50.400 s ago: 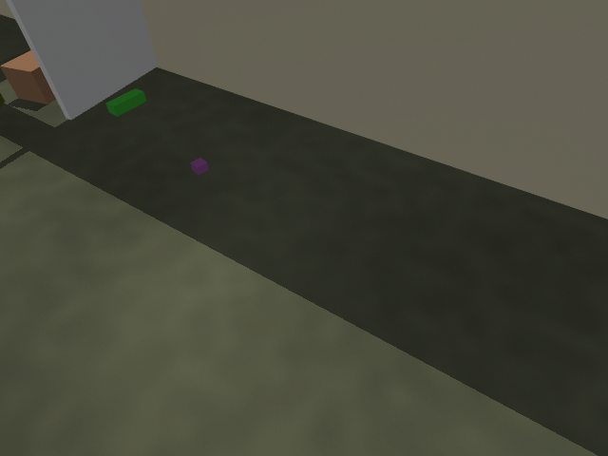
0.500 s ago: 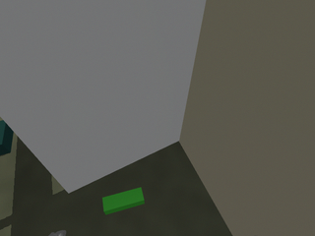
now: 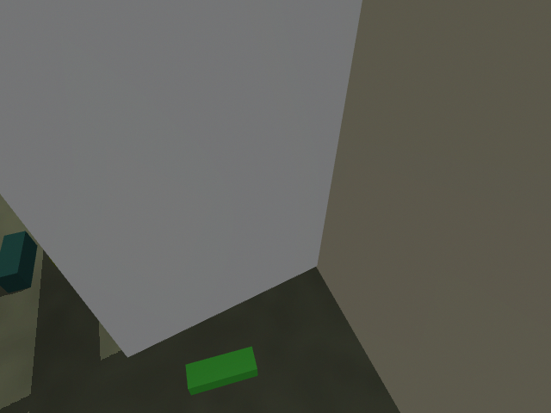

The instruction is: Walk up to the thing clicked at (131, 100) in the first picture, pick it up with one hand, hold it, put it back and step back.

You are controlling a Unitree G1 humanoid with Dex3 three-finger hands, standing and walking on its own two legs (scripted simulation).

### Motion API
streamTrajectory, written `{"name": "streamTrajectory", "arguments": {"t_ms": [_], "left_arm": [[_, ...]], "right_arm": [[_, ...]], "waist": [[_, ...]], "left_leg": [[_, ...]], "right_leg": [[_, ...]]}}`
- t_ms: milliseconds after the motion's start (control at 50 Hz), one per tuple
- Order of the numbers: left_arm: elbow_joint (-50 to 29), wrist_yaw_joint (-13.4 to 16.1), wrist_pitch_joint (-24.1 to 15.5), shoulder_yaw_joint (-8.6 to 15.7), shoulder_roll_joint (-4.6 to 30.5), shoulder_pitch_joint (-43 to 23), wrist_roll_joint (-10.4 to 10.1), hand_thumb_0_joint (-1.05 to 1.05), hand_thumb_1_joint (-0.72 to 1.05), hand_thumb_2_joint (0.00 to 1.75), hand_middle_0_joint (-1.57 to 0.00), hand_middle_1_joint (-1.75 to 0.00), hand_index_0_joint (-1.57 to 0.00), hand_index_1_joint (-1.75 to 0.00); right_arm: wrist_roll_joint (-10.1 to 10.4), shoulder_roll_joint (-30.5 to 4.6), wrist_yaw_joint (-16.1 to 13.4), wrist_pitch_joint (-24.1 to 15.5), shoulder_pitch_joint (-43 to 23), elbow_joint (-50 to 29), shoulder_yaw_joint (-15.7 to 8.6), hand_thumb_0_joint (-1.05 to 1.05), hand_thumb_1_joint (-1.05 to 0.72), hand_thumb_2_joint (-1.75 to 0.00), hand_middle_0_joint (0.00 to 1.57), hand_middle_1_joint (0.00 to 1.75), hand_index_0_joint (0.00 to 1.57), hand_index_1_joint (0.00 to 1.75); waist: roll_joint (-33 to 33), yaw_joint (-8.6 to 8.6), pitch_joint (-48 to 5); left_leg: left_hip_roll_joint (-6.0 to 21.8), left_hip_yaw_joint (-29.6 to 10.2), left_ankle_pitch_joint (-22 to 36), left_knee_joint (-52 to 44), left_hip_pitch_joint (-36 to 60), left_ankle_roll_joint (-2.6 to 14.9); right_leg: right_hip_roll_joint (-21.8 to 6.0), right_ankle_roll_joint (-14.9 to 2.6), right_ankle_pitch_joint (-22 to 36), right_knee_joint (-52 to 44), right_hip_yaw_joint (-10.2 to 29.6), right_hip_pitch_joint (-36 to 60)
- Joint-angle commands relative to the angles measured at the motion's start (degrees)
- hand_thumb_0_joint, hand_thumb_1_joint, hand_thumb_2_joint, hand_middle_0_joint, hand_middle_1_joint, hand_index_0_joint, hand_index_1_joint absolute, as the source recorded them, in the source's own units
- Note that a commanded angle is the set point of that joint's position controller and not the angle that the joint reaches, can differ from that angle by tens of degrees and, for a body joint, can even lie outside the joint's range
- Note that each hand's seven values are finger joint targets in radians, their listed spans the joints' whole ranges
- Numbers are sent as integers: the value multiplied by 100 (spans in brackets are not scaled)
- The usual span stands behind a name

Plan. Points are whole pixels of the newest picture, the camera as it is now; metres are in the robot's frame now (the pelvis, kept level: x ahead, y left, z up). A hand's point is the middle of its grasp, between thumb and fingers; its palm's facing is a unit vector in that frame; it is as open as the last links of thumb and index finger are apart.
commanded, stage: stand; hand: left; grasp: from above
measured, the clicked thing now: (222, 370) +0.46 +0.19 -0.74
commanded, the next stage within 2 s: step back in 1.74 s
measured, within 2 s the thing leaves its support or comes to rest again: neither
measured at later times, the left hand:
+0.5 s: hand out of the picture +0.05 +0.23 -0.16, palm faces +0.01 -0.94 -0.34, open 7.3 cm
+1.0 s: hand out of the picture +0.08 +0.23 -0.15, palm faces +0.02 -0.94 -0.34, open 7.3 cm
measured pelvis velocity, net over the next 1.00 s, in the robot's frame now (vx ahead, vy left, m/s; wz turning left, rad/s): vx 0.01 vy -0.02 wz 0.00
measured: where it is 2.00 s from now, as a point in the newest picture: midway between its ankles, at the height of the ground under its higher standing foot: outside the picture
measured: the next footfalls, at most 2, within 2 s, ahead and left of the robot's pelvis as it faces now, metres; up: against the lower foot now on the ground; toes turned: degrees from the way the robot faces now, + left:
none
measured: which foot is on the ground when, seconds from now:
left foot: down 0.00-1.00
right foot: down 0.00-1.00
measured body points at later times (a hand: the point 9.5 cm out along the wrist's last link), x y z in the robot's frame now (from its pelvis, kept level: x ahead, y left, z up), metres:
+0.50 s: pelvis +0.00 -0.01 +0.00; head +0.00 -0.01 +0.45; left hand +0.05 +0.28 -0.14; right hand +0.06 -0.30 -0.14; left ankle +0.03 +0.12 -0.74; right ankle -0.02 -0.15 -0.74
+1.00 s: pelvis +0.01 -0.02 +0.00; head +0.02 -0.02 +0.45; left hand +0.08 +0.28 -0.13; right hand +0.09 -0.31 -0.13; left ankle +0.03 +0.12 -0.74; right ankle -0.02 -0.15 -0.74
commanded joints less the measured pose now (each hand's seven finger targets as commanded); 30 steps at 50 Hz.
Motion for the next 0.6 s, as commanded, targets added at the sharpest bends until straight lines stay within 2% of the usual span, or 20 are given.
{"name": "streamTrajectory", "arguments": {"t_ms": [0, 20, 80, 120, 180, 360, 400, 440, 480, 540, 580], "left_arm": [[-223, 40, -171, 221, 1089, -177, -2, 0, 90, 90, -20, -30, -20, -30], [-213, 35, -165, 202, 1064, -168, 6, 0, 90, 90, -20, -30, -20, -30], [-178, 33, -178, 206, 1117, -258, -11, 0, 90, 90, -20, -30, -20, -30], [-162, 26, -181, 203, 1143, -284, -11, 0, 90, 90, -20, -30, -20, -30], [-136, 19, -188, 201, 1153, -343, -26, 0, 90, 90, -20, -30, -20, -30], [-51, -11, -181, 192, 1215, -356, -34, 0, 90, 90, -20, -30, -20, -30], [-59, -24, -193, 200, 1243, -379, -50, 0, 90, 90, -20, -30, -20, -30], [-51, -29, -186, 202, 1243, -421, -53, 0, 90, 90, -20, -30, -20, -30], [-53, -24, -188, 208, 1260, -438, -60, 0, 90, 90, -20, -30, -20, -30], [-22, -42, -187, 191, 1225, -416, -64, 0, 90, 90, -20, -30, -20, -30], [-33, -44, -194, 193, 1250, -436, -55, 0, 90, 90, -20, -30, -20, -30]], "right_arm": [[13, -1140, -52, -162, -230, -259, -233, 0, -90, -90, 20, 30, 20, 30], [16, -1162, -47, -160, -299, -253, -227, 0, -90, -90, 20, 30, 20, 30], [16, -1135, -36, -159, -268, -204, -209, 0, -90, -90, 20, 30, 20, 30], [18, -1167, -31, -151, -296, -178, -211, 0, -90, -90, 20, 30, 20, 30], [28, -1164, -24, -158, -293, -154, -190, 0, -90, -90, 20, 30, 20, 30], [37, -1277, -18, -153, -349, -80, -152, 0, -90, -90, 20, 30, 20, 30], [45, -1268, -12, -169, -310, -75, -130, 0, -90, -90, 20, 30, 20, 30], [34, -1284, -18, -175, -312, -51, -115, 0, -90, -90, 20, 30, 20, 30], [40, -1286, -14, -171, -336, -68, -116, 0, -90, -90, 20, 30, 20, 30], [48, -1327, -16, -177, -304, -36, -102, 0, -90, -90, 20, 30, 20, 30], [41, -1338, -14, -176, -381, -60, -111, 0, -90, -90, 20, 30, 20, 30]], "waist": [[79, -35, -140], [126, -15, -85], [2, -45, -81], [37, -44, -73], [-6, -59, -144], [12, -46, -117], [-8, -65, -207], [115, -66, -163], [-4, -58, -201], [86, -76, -169], [11, -72, -227]], "left_leg": [[561, -602, 225, -693, 20, 154], [544, -610, 142, -736, 16, 130], [565, -563, 400, -697, 95, 121], [555, -572, 143, -760, 25, 106], [581, -538, 414, -726, 71, 116], [609, -578, 170, -820, 35, 112], [617, -552, 391, -782, 142, 116], [606, -547, 257, -814, 44, 100], [643, -559, 464, -795, 111, 111], [627, -542, 315, -790, 70, 103], [638, -545, 473, -768, 122, 116]], "right_leg": [[-346, -280, 370, -577, 384, -140], [-310, -259, 279, -601, 335, -218], [-348, -266, 359, -674, 376, -206], [-327, -267, 157, -711, 368, -194], [-381, -282, 388, -725, 418, -100], [-351, -288, 213, -767, 382, -161], [-382, -308, 419, -746, 428, -135], [-370, -302, 388, -721, 419, -96], [-390, -312, 389, -737, 425, -108], [-377, -304, 335, -763, 430, -107], [-384, -306, 419, -781, 420, -146]]}}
